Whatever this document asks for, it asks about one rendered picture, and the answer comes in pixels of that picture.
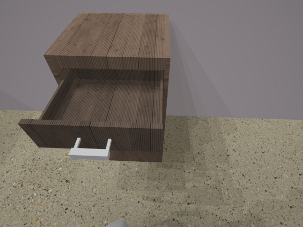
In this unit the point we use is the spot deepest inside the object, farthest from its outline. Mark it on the handle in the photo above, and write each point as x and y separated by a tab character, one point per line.
90	153

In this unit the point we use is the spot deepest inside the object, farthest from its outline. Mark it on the cabinet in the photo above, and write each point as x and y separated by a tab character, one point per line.
127	41

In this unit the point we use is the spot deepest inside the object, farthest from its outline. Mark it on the drawer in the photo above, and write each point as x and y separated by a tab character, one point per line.
100	104

